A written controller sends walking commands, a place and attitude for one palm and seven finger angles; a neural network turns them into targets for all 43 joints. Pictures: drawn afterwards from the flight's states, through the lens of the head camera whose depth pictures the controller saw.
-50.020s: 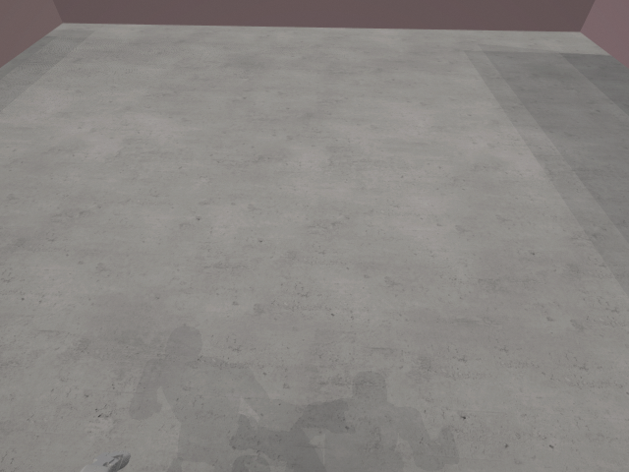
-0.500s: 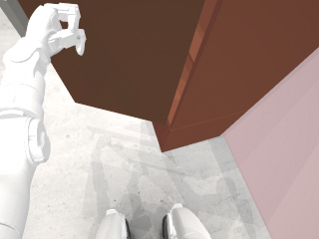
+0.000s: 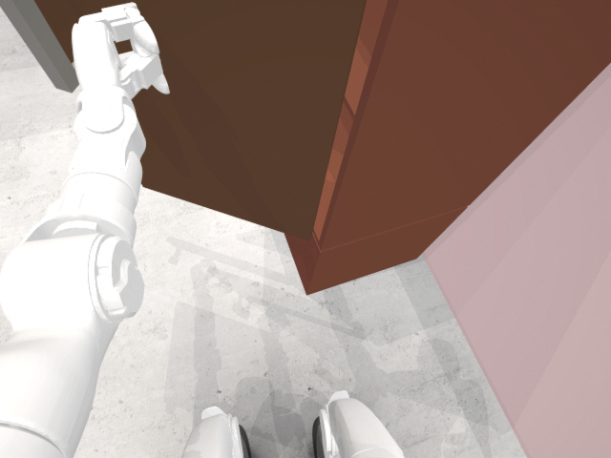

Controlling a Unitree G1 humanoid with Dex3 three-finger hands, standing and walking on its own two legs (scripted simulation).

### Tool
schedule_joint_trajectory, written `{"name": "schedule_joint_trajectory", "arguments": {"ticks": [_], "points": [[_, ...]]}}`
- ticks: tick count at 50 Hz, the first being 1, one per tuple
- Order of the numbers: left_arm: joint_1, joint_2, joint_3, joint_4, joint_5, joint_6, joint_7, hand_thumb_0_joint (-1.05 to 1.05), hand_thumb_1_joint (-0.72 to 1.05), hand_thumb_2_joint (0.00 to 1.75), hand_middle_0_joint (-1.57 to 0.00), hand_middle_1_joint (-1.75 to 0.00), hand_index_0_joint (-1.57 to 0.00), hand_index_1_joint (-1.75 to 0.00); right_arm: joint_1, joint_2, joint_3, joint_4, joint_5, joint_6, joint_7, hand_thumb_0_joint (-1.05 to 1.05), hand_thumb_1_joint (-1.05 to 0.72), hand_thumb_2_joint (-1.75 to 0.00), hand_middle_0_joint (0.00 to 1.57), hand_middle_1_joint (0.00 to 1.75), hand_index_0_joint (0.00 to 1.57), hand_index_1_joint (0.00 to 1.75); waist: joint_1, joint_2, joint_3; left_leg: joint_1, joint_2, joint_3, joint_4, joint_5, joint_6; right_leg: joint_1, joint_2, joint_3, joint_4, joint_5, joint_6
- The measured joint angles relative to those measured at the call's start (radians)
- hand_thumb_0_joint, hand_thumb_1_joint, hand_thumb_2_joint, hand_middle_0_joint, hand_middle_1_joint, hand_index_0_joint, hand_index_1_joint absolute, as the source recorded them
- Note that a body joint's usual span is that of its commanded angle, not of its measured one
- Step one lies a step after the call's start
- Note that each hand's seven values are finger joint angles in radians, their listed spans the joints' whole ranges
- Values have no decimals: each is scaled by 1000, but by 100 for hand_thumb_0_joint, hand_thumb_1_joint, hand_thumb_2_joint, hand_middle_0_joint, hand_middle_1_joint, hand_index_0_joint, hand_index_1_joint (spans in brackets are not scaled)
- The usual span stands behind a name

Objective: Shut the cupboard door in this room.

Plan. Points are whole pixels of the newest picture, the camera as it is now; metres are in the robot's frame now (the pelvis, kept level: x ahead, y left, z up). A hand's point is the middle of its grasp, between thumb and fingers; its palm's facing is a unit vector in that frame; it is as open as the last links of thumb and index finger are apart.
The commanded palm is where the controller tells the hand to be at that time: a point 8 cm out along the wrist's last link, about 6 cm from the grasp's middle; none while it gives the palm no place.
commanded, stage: pull the fist back off the door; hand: left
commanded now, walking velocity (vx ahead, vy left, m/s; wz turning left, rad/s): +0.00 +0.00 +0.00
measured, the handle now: (50, 26) +0.64 +0.21 +0.12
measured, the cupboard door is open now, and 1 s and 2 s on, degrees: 53 53 53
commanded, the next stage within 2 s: draw the hand back to the body in 0.60 s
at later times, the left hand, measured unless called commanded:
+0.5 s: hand (149, 117) +0.50 +0.10 +0.12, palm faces +0.06 -1.00 +0.02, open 3.2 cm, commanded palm +0.47 +0.15 +0.13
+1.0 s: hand (96, 158) +0.43 +0.14 +0.15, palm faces +0.08 -1.00 -0.01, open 3.1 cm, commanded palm +0.39 +0.19 +0.16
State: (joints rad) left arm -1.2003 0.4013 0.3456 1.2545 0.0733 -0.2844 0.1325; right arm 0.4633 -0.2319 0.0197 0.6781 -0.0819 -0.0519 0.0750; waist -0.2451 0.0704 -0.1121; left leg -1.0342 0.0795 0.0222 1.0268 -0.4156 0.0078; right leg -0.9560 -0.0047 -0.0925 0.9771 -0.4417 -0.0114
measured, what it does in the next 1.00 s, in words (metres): stands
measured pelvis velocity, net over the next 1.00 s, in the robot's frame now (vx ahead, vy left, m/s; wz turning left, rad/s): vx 0.02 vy -0.01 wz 0.00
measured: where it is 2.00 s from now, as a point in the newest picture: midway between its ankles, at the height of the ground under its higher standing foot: outside the picture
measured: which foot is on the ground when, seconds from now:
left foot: down 0.00-1.00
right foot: down 0.00-1.00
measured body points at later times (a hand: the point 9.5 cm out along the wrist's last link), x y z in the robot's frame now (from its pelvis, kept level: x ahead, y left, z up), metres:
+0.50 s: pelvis +0.02 -0.01 +0.03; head +0.11 -0.01 +0.47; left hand +0.49 +0.16 +0.12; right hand +0.04 -0.29 -0.09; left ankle +0.03 +0.11 -0.67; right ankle +0.00 -0.12 -0.67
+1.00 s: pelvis +0.02 -0.01 +0.05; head +0.05 -0.03 +0.50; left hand +0.42 +0.19 +0.15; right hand +0.07 -0.26 -0.08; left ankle +0.03 +0.11 -0.67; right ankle +0.00 -0.12 -0.67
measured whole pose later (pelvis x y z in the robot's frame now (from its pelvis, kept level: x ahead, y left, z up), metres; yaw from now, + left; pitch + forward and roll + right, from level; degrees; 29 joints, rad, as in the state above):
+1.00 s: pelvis +0.02 -0.01 +0.05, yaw +0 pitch +9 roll +0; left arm -0.46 0.21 0.23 0.71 -0.17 -0.29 -0.06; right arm 0.39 -0.25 -0.01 0.64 0.04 0.04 -0.01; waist -0.06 0.06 -0.11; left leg -0.53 0.06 0.07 0.73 -0.35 -0.01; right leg -0.49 -0.01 -0.05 0.73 -0.39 -0.01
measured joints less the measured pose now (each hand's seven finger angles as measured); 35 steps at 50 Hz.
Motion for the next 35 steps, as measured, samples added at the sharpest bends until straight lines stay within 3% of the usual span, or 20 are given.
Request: {"name": "schedule_joint_trajectory", "arguments": {"ticks": [2,8,12,19,22,27,31,35], "points": [[21,5,5,18,-1,2,-22,2,90,91,-130,-150,-130,-150,7,6,3,-1,9,20,-1,0,-90,-89,20,30,20,30,-3,4,5,31,2,6,-21,4,-1,27,3,5,-19,5,-1],[111,-9,54,-2,-78,-15,-84,2,90,90,-130,-150,-130,-150,38,0,-4,-6,35,43,-23,0,-90,-89,20,30,20,30,13,5,7,138,8,27,-106,23,-7,120,13,24,-97,29,-4],[181,-33,24,-44,-88,-73,-95,2,90,90,-130,-150,-130,-150,49,-16,-19,-4,40,47,-23,0,-90,-90,20,30,20,30,40,0,-2,193,6,33,-140,26,-10,171,13,29,-125,30,-6],[308,-105,-44,-103,-140,-65,-128,2,90,90,-130,-150,-130,-150,9,-40,-47,-8,61,70,-31,0,-91,-90,20,30,20,30,85,-21,2,269,-3,27,-182,33,-14,248,7,22,-161,29,-8],[379,-153,-66,-182,-160,-88,-120,2,90,90,-130,-150,-130,-150,-26,-46,-59,-16,68,64,-40,0,-91,-90,20,30,20,30,102,-28,10,291,-6,25,-190,34,-15,271,5,20,-167,28,-9],[447,-202,-116,-269,-151,-137,-101,2,90,90,-130,-150,-130,-150,-92,-44,-66,-13,74,53,-49,0,-91,-90,20,30,20,30,126,-33,8,314,-12,24,-184,27,-15,292,-2,19,-154,16,-7],[434,-201,-136,-245,-140,-111,-101,2,90,90,-130,-150,-131,-150,-139,-30,-56,-14,83,60,-55,0,-91,-90,20,30,20,30,134,-34,7,334,-18,23,-188,29,-15,311,-7,18,-151,13,-7],[397,-193,-133,-198,-158,-76,-100,2,90,90,-130,-150,-131,-150,-162,-13,-40,-18,89,62,-62,0,-91,-90,20,30,20,30,136,-32,11,346,-21,22,-198,38,-15,322,-10,16,-158,18,-7]]}}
